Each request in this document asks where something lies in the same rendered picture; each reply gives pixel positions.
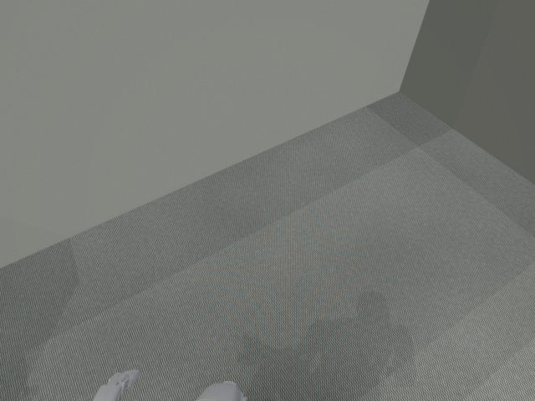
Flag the robot left hand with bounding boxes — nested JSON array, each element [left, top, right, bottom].
[[92, 369, 140, 401]]

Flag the robot left thigh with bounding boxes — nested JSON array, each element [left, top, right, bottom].
[[195, 383, 247, 401]]

